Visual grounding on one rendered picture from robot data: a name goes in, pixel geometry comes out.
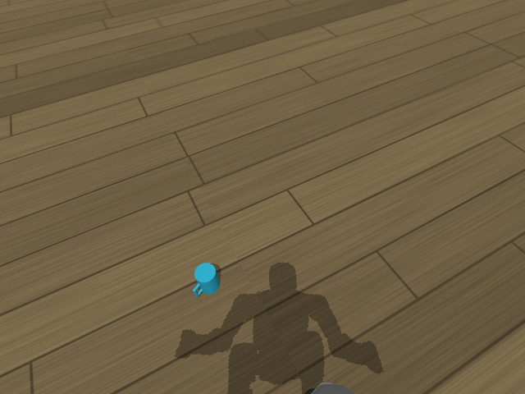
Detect mug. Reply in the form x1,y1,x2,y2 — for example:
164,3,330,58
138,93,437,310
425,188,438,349
193,263,220,297

